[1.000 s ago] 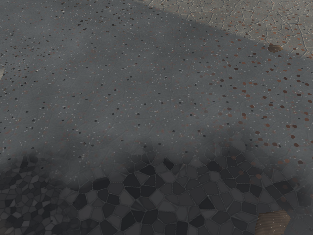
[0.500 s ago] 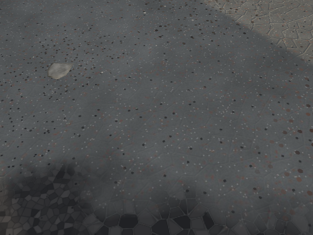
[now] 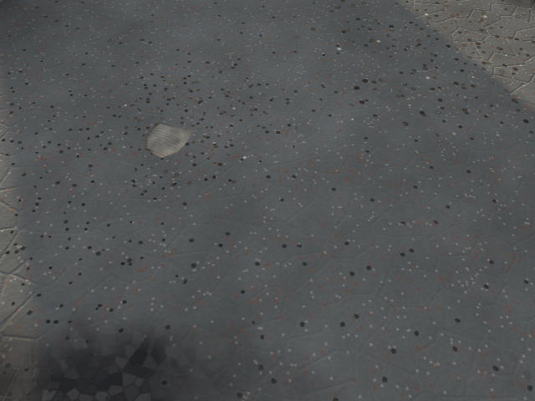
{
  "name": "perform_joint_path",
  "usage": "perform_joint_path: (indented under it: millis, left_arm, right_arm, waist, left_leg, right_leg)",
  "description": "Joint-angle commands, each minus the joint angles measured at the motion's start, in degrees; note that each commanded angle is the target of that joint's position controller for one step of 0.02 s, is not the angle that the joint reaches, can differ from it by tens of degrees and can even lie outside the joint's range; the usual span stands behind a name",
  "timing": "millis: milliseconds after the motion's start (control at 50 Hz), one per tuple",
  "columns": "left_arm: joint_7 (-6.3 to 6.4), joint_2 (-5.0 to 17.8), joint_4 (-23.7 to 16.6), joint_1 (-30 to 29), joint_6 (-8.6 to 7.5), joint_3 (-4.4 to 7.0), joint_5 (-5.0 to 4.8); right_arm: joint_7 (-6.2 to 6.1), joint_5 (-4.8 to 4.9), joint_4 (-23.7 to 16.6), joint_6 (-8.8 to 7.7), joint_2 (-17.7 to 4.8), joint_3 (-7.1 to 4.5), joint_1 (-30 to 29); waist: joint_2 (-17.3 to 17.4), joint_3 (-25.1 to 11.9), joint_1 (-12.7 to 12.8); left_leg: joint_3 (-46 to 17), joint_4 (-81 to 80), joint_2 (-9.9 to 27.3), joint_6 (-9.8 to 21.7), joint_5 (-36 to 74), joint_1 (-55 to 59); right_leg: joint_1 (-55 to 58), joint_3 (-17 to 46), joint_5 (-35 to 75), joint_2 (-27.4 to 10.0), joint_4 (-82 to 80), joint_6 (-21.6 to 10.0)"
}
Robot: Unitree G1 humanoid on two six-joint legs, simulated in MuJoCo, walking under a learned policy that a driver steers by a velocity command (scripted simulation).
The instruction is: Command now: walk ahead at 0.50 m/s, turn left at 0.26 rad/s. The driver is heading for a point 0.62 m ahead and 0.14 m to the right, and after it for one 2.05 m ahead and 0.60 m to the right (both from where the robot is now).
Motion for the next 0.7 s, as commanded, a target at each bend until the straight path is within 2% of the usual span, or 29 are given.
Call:
perform_joint_path:
  millis: [20, 60, 100, 140, 200, 240, 260, 280, 300, 320, 340, 360, 380, 400, 420, 440, 480, 520, 580, 640, 660, 700]
  left_arm:
    - [-0.24, 2.7, -3.2, -1.9, -0.13, 0.48, 0.02]
    - [-0.87, 2.0, -3.5, -4.6, -0.38, 0.04, -0.61]
    - [-1.44, 2.0, -4.2, -7.3, -0.49, -0.28, -1.15]
    - [-2.13, 2.3, -5.2, -9.5, -0.62, -0.47, -1.42]
    - [-3.64, 2.3, -6.8, -11.2, -1.04, -0.80, -1.65]
    - [-4.31, 3.3, -6.8, -8.5, -1.04, -0.46, -1.71]
    - [-4.27, 4.7, -6.1, -5.1, -0.83, 0.20, -1.54]
    - [-4.04, 6.7, -4.4, 1.9, -0.63, 1.32, -1.35]
    - [-3.49, 9.3, -2.7, 10.5, -0.32, 2.50, -1.09]
    - [-2.97, 15.1, -2.4, 17.6, -0.01, 4.00, -0.50]
    - [-3.00, 12.2, -1.3, 19.2, 0.25, 3.15, -1.55]
    - [-2.66, 9.0, -1.7, 17.1, 0.62, 2.28, -1.71]
    - [-2.35, 7.7, -3.1, 13.1, 0.87, 1.87, -1.37]
    - [-2.34, 6.6, -3.9, 9.8, 0.99, 1.37, -1.04]
    - [-2.15, 5.7, -4.8, 7.9, 0.86, 0.99, -0.55]
    - [-1.99, 5.7, -5.5, 6.8, 0.95, 0.90, -0.32]
    - [-1.52, 6.7, -6.0, 6.7, 0.95, 1.22, -0.63]
    - [-0.85, 8.4, -6.0, 8.0, 0.94, 1.86, -0.97]
    - [-0.14, 9.1, -5.5, 10.8, 1.60, 2.25, -1.70]
    - [0.17, 8.9, -4.8, 14.4, 2.45, 2.29, -2.08]
    - [0.25, 8.6, -4.7, 15.0, 2.71, 2.25, -2.19]
    - [0.44, 8.0, -4.7, 15.6, 2.96, 2.11, -1.79]
  right_arm:
    - [-1.02, 0.22, -2.9, -0.96, -9.0, -1.96, -0.1]
    - [-1.13, 0.14, -2.2, -1.00, -9.2, -1.79, 1.0]
    - [-1.09, 0.00, -1.0, -1.17, -9.3, -1.67, 2.6]
    - [-1.09, -0.19, 0.3, -1.06, -9.3, -1.63, 4.2]
    - [-1.38, -0.38, 1.6, -0.24, -9.8, -1.78, 5.3]
    - [-1.75, -0.51, 1.3, 0.22, -10.7, -1.91, 3.7]
    - [-1.97, -0.63, 0.9, 0.46, -11.4, -2.03, 3.0]
    - [-2.16, -0.64, 0.5, 0.89, -11.8, -1.94, 1.6]
    - [-2.48, -0.71, -0.4, 0.84, -11.8, -1.67, 0.4]
    - [-2.05, -1.70, -2.2, -0.38, -7.1, -0.11, 5.6]
    - [-1.05, -1.43, -1.7, -2.06, -5.0, 1.04, 6.4]
    - [-0.18, 0.71, -3.5, -3.55, -9.7, 0.01, 1.0]
    - [0.08, 1.58, -5.2, -4.32, -10.0, 0.15, -3.9]
    - [-0.10, 0.54, -5.5, -4.52, -9.6, 0.06, -5.8]
    - [-0.48, -0.66, -5.7, -4.14, -10.0, -0.46, -5.5]
    - [-0.65, -1.13, -5.9, -3.54, -9.4, -0.55, -4.5]
    - [-1.07, -1.37, -6.1, -2.45, -7.8, -0.30, -3.1]
    - [-1.44, -1.50, -7.6, -1.94, -6.7, 0.15, -6.5]
    - [-1.18, -1.33, -9.4, -2.25, -5.0, 0.85, -13.4]
    - [-0.53, -0.28, -10.8, -2.75, -5.8, 0.69, -17.8]
    - [-0.31, -0.10, -11.2, -2.97, -6.5, 0.43, -18.3]
    - [0.24, 0.01, -11.1, -3.56, -8.0, -0.09, -17.5]
  waist:
    - [4.9, -2.0, 0.4]
    - [5.9, -0.9, -1.1]
    - [6.2, 0.8, -2.5]
    - [5.7, 2.1, -3.4]
    - [5.3, 2.5, -3.4]
    - [6.6, -0.1, -1.3]
    - [7.8, -3.2, 0.6]
    - [7.6, -7.3, 4.6]
    - [6.1, -12.2, 9.0]
    - [-5.5, -20.7, 7.9]
    - [-11.3, -25.3, 7.6]
    - [-6.6, -18.4, 9.0]
    - [-1.8, -11.3, 8.2]
    - [3.1, -5.8, 5.8]
    - [3.1, -4.0, 3.7]
    - [1.8, -3.5, 2.1]
    - [-0.2, -3.2, 0.9]
    - [-0.6, -2.3, 1.7]
    - [-1.3, -2.2, 4.6]
    - [-2.5, -2.7, 6.4]
    - [-2.7, -2.8, 6.4]
    - [-3.8, -3.3, 5.7]
  left_leg:
    - [-8.0, -7.6, 13.4, 7.2, 18.0, 0.4]
    - [-6.1, -8.4, 13.3, 5.7, 13.7, 1.4]
    - [-6.0, -9.1, 14.8, 5.4, 10.7, 3.7]
    - [-5.7, -8.1, 16.9, 5.3, 12.2, 9.0]
    - [-4.3, -4.6, 19.6, 4.6, 20.6, 16.7]
    - [-1.9, 0.0, 19.6, 3.2, 36.3, 18.2]
    - [-0.8, 4.5, 19.1, 2.5, 47.4, 18.6]
    - [1.3, 13.4, 17.5, 1.2, 55.2, 17.2]
    - [2.8, 25.8, 15.8, -0.8, 49.7, 8.4]
    - [4.6, 48.9, 8.3, -5.1, 22.0, -13.7]
    - [-2.2, 60.3, 0.9, -6.7, -21.3, -28.4]
    - [-6.6, 62.9, 5.0, -5.4, -19.0, -35.1]
    - [-5.5, 59.6, 7.7, -4.6, -14.4, -36.0]
    - [-4.5, 53.9, 9.5, -4.7, -11.8, -33.9]
    - [-4.4, 49.5, 11.1, -5.3, -10.0, -30.0]
    - [-4.1, 47.1, 11.6, -6.0, -9.6, -27.0]
    - [-2.7, 41.7, 11.9, -7.8, -8.4, -24.8]
    - [-1.5, 33.9, 11.2, -9.4, -2.3, -24.2]
    - [-1.0, 19.9, 8.5, -10.1, 10.8, -19.5]
    - [-1.7, 13.6, 6.4, -10.2, 14.2, -17.2]
    - [-2.5, 11.8, 6.2, -9.9, 12.9, -17.0]
    - [-2.9, 9.7, 6.6, -8.4, 9.8, -16.1]
  right_leg:
    - [1.2, -1.0, 12.0, 0.9, -10.4, 0.6]
    - [2.3, -2.1, 18.3, 1.9, -16.9, -0.2]
    - [1.8, -2.6, 20.5, 2.3, -20.1, -1.1]
    - [-1.5, -2.5, 18.5, 2.7, -22.0, -2.4]
    - [-4.9, -3.1, 11.2, 4.0, -23.6, -4.7]
    - [0.6, -5.0, 6.2, 6.7, -24.1, -6.7]
    - [6.3, -6.7, 4.1, 8.8, -23.4, -7.7]
    - [15.7, -8.2, 5.0, 11.2, -24.7, -9.3]
    - [30.6, -3.2, 8.7, 8.4, -24.9, -11.8]
    - [53.6, 20.6, 8.7, -6.1, -23.9, -21.1]
    - [63.3, 42.8, 0.7, -12.6, -33.8, -26.5]
    - [59.6, 37.5, -7.4, -10.3, -35.9, -22.8]
    - [50.6, 30.3, -6.9, -8.3, -37.2, -20.6]
    - [40.8, 25.4, -2.2, -6.1, -39.0, -19.4]
    - [34.5, 22.3, 3.2, -4.5, -40.2, -18.9]
    - [30.4, 20.7, 6.2, -3.1, -41.4, -18.9]
    - [25.2, 17.0, 10.9, -1.7, -42.5, -19.2]
    - [22.0, 13.6, 13.4, 0.0, -42.9, -18.4]
    - [19.6, 10.6, 9.8, 3.4, -41.4, -15.1]
    - [22.4, 13.8, 5.7, 2.5, -38.7, -14.0]
    - [24.4, 15.7, 4.3, 1.9, -37.1, -13.6]
    - [28.7, 18.6, 3.3, -0.3, -33.8, -12.8]
Velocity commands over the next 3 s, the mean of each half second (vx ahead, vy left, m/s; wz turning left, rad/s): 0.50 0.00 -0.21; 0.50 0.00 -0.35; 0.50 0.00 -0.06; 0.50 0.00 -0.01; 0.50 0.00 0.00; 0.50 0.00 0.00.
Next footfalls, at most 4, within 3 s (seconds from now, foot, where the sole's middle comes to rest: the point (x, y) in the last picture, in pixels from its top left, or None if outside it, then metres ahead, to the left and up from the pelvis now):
0.30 right None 0.36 -0.15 -0.78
0.76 left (255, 332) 0.65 0.00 -0.78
1.26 right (369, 279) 0.81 -0.33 -0.78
1.80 left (317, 184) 1.17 -0.21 -0.78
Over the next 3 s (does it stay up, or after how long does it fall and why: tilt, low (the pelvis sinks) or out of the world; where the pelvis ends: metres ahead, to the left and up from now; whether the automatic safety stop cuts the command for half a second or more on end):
stays up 1.58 -0.47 -0.01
